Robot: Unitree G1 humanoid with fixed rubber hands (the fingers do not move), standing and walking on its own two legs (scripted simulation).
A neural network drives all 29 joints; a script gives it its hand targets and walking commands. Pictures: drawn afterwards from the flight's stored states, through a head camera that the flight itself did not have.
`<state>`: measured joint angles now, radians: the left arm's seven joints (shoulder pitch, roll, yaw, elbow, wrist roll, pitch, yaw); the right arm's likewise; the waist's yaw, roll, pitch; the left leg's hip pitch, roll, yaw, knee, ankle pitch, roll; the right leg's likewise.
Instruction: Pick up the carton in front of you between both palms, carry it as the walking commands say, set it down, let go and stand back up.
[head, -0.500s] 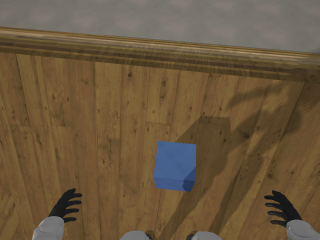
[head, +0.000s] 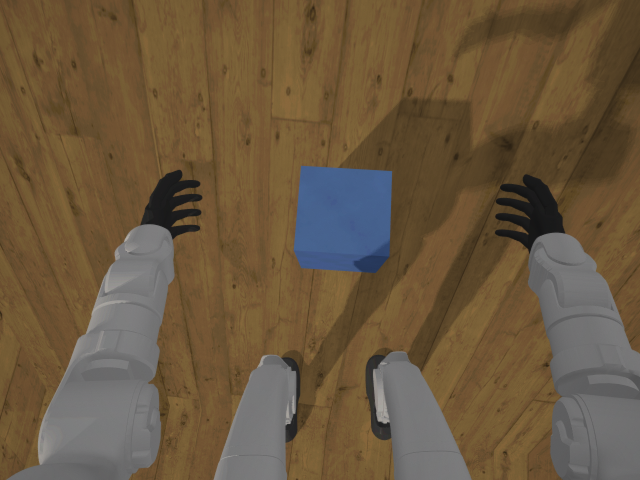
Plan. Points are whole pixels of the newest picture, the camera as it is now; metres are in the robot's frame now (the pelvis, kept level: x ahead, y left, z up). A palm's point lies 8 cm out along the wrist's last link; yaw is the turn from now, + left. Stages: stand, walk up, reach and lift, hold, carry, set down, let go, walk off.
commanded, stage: reach and lift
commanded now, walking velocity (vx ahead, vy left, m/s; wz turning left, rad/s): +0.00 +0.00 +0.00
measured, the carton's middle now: (341, 224) +0.53 -0.03 -0.57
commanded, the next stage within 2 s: none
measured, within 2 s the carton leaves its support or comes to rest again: neither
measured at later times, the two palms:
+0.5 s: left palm (225, 134) +0.57 +0.16 -0.15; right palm (478, 147) +0.53 -0.22 -0.15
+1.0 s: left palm (254, 198) +0.55 +0.16 -0.38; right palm (440, 209) +0.51 -0.23 -0.38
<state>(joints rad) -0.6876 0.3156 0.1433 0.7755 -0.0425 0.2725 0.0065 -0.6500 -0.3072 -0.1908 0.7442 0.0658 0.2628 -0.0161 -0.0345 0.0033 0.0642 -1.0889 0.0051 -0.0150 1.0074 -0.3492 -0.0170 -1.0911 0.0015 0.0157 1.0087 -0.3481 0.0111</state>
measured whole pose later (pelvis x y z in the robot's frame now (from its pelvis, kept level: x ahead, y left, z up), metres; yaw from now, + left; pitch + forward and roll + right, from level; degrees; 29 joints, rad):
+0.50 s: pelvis -0.01 +0.00 -0.03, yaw +0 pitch +46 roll +0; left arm -1.38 0.30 0.34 0.96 0.09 0.21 0.01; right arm -1.31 -0.26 -0.43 0.89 -0.08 0.19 -0.02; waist -0.06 0.01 0.07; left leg -1.54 -0.01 -0.02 1.04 -0.30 -0.01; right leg -1.54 0.00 0.03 1.04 -0.30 0.02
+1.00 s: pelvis -0.02 +0.01 -0.22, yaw -1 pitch +52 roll +0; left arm -1.38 0.36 0.15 0.97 -0.10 0.13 0.12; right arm -1.32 -0.33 -0.28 0.94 0.11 0.11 -0.08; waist -0.05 0.01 0.08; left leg -2.16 -0.06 -0.06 1.82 -0.57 -0.05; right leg -2.17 0.05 0.06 1.81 -0.54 0.06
